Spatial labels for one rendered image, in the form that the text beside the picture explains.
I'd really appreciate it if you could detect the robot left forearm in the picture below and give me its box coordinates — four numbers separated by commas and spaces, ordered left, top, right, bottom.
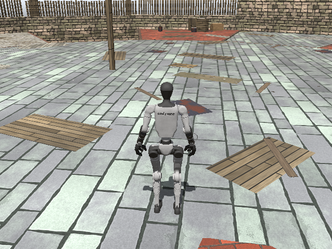
136, 125, 146, 146

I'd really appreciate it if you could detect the robot left hand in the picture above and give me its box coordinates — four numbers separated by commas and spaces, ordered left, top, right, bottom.
135, 144, 147, 156

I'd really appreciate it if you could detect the left robot upper arm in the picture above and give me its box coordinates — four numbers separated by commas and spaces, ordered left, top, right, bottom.
141, 105, 156, 133

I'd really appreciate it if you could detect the robot right shin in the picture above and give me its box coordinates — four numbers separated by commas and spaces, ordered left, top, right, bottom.
174, 173, 182, 208

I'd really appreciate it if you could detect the robot left thigh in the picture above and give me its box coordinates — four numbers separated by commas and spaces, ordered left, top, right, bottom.
148, 145, 162, 181

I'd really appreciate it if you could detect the robot right hand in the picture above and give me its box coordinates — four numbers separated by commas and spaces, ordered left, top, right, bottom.
184, 145, 196, 156

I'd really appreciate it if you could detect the right robot upper arm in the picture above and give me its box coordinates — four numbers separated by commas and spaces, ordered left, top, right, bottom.
177, 105, 191, 134

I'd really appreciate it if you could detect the robot right forearm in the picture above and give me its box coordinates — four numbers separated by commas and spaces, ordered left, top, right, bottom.
186, 126, 195, 146

